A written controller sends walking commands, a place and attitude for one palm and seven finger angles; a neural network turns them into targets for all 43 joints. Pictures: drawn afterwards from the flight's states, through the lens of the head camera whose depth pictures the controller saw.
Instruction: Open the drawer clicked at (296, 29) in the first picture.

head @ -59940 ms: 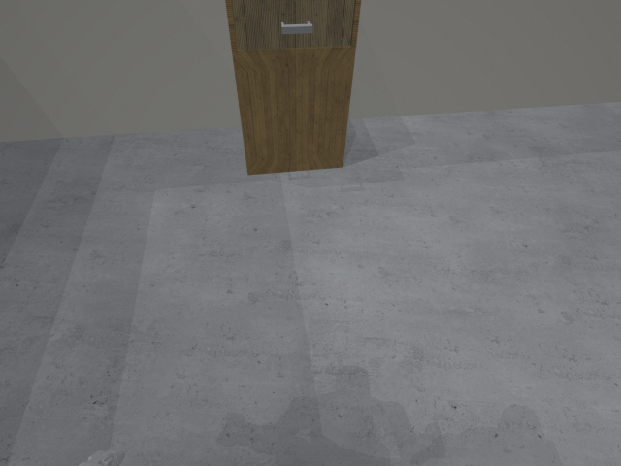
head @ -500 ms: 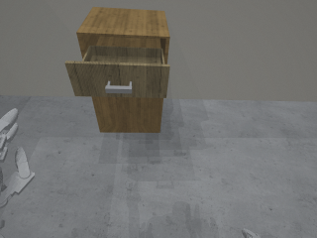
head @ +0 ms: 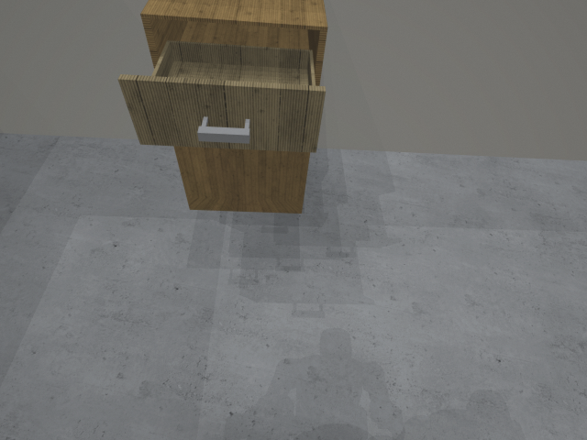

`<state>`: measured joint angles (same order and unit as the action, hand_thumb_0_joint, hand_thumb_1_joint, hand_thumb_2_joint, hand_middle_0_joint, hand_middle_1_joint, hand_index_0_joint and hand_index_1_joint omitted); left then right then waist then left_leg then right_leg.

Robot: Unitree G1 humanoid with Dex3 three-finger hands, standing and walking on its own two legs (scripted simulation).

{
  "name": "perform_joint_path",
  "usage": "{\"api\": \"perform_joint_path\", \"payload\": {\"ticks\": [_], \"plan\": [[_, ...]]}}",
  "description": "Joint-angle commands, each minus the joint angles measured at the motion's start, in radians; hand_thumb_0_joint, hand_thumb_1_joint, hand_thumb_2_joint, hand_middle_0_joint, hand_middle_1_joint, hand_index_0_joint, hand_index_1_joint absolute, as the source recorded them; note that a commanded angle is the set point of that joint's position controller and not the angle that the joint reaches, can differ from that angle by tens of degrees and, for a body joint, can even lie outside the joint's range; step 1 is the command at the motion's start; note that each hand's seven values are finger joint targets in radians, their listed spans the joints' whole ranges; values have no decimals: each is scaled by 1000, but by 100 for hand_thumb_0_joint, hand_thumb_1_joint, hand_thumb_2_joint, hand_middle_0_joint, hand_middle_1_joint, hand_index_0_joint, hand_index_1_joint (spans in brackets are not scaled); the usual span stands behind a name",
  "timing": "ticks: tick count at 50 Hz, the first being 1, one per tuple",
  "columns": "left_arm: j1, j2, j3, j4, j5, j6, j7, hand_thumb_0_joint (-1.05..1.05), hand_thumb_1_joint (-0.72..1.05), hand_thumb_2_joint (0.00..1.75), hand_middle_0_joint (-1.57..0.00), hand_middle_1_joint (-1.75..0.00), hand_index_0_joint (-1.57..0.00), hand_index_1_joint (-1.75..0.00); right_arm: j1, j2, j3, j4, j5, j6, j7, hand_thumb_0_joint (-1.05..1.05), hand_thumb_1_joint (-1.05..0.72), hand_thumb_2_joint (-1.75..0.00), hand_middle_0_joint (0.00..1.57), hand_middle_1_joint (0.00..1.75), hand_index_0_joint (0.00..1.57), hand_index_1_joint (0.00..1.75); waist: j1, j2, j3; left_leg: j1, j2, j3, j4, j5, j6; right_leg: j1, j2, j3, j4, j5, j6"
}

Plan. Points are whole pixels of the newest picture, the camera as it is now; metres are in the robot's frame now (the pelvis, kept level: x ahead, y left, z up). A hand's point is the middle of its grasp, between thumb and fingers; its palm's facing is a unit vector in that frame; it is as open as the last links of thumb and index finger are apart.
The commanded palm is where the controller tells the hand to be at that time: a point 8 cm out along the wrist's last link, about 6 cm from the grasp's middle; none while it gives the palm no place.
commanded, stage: let the arm hang, fingers relaxed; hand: left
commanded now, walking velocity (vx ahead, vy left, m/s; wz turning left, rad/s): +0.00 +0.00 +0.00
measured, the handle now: (225, 128) +0.75 +0.20 -0.06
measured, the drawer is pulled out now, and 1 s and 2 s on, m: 0.30 0.30 0.30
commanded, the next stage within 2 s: look to check the result in 0.70 s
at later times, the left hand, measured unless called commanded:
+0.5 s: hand out of the picture +0.03 +0.20 -0.17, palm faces -0.02 -0.97 -0.24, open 7.4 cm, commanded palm none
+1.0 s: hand out of the picture +0.04 +0.22 -0.16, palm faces -0.04 -0.96 -0.29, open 7.4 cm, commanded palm none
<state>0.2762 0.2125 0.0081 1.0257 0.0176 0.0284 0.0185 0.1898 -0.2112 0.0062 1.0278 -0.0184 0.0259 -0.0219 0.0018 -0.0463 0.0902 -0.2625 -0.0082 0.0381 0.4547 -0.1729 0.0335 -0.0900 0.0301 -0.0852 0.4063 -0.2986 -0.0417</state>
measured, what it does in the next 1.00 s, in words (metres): stands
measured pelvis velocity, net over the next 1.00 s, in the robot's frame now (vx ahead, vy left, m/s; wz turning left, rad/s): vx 0.01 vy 0.00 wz -0.02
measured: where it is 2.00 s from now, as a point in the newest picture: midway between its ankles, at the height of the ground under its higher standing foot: outside the picture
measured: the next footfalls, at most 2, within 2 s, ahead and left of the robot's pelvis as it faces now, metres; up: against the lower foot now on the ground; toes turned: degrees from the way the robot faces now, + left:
none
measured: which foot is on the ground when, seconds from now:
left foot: down 0.00-1.00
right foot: down 0.00-1.00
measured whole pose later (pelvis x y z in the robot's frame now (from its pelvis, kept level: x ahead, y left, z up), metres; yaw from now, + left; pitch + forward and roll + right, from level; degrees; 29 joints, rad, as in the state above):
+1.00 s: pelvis +0.01 +0.00 +0.01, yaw -1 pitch -2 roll +0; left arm 0.18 0.27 0.01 1.15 0.02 -0.01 0.02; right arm 0.16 -0.26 -0.01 1.14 -0.01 0.00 -0.02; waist -0.01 0.00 0.07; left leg -0.17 -0.02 0.06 0.32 -0.12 0.03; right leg -0.02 0.02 -0.06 0.29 -0.24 -0.04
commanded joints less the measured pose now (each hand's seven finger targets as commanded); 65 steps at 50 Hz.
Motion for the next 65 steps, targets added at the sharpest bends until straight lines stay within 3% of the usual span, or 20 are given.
{"api": "perform_joint_path", "payload": {"ticks": [1,3,8,17,18,22,28,35,38,40,43,47,48,55,58,65], "plan": [[3,143,23,14,-8,-46,5,0,90,90,-20,-30,-20,-30,15,-139,-30,-6,5,-29,-14,0,-90,-90,20,30,20,30,-18,122,-113,160,117,-132,-79,156,12,-44,-147,141,-135,178,-16],[8,143,21,44,-7,-47,6,0,90,90,-20,-30,-20,-30,25,-143,-31,12,8,-28,-17,0,-90,-90,20,30,20,30,-16,81,-95,166,121,-130,-86,160,13,-50,-144,134,-147,175,-15],[24,141,14,91,-8,-44,9,0,90,90,-20,-30,-20,-30,40,-147,-29,50,7,-25,-17,0,-90,-90,20,30,20,30,-13,41,-50,155,121,-128,-118,107,14,-64,-145,127,-167,107,-14],[4,152,16,103,-8,-44,11,0,90,90,-20,-30,-20,-30,42,-143,-29,77,2,-28,-13,0,-90,-90,20,30,20,30,-12,42,-16,125,117,-132,-157,49,11,-74,-146,133,-167,59,-14],[10,160,17,99,-8,-46,11,0,90,90,-20,-30,-20,-30,38,-149,-30,75,3,-29,-11,0,-90,-90,20,30,20,30,-7,19,-19,135,117,-132,-154,53,12,-78,-142,133,-170,57,-11],[-15,162,19,91,-7,-47,10,0,90,90,-20,-30,-20,-30,31,-147,-32,80,1,-32,-10,0,-90,-90,20,30,20,30,-10,42,0,116,115,-131,-162,50,9,-77,-147,136,-171,62,-11],[-39,177,29,73,-5,-55,10,0,90,90,-20,-30,-20,-30,16,-160,-35,72,2,-41,-11,0,-90,-90,20,30,20,30,-7,52,-40,137,121,-129,-152,134,10,-46,-150,137,-169,143,-9],[-69,189,31,71,-6,-55,8,0,90,90,-20,-30,-20,-30,2,-175,-36,70,1,-43,-11,0,-90,-90,20,30,20,30,-11,77,-43,142,123,-132,-165,133,5,-37,-153,141,-177,143,-11],[-71,195,33,72,-6,-57,7,0,90,90,-20,-30,-20,-30,-6,-188,-37,66,3,-43,-11,0,-90,-90,20,30,20,30,-11,42,-57,161,128,-132,-164,145,7,-36,-150,137,-182,148,-9],[-79,198,31,75,-7,-55,7,0,90,90,-20,-30,-20,-30,-9,-192,-36,68,2,-42,-11,0,-90,-90,20,30,20,30,-13,65,-55,160,128,-134,-169,135,5,-35,-154,141,-183,140,-10],[-80,210,32,76,-6,-57,7,0,90,90,-20,-30,-20,-30,-18,-207,-37,63,4,-42,-11,0,-90,-90,20,30,20,30,-13,44,-82,185,131,-134,-164,159,8,-28,-153,142,-185,156,-9],[-90,218,31,83,-7,-55,6,0,90,90,-20,-30,-20,-30,-29,-216,-36,66,4,-43,-11,0,-90,-90,20,30,20,30,-14,66,-71,184,132,-132,-170,168,6,-26,-157,141,-188,165,-8],[-87,225,32,80,-6,-57,6,0,90,90,-20,-30,-20,-30,-34,-223,-37,64,6,-42,-10,0,-90,-90,20,30,20,30,-12,38,-67,188,133,-135,-168,166,8,-33,-153,142,-192,160,-7],[-104,242,32,82,-7,-59,7,0,90,90,-20,-30,-20,-30,-56,-239,-39,63,5,-44,-9,0,-90,-90,20,30,20,30,-14,53,-81,203,135,-132,-165,202,7,-16,-163,144,-193,214,-5],[-102,254,35,76,-6,-63,8,0,90,90,-20,-30,-20,-30,-62,-247,-40,59,7,-44,-9,0,-90,-90,20,30,20,30,-13,28,-91,212,136,-129,-159,219,8,-8,-163,141,-195,246,-2],[-125,262,35,72,-7,-62,8,0,90,90,-20,-30,-20,-30,-79,-258,-41,57,5,-44,-8,0,-90,-90,20,30,20,30,-14,49,-94,209,136,-129,-162,228,4,9,-168,141,-194,267,-1]]}}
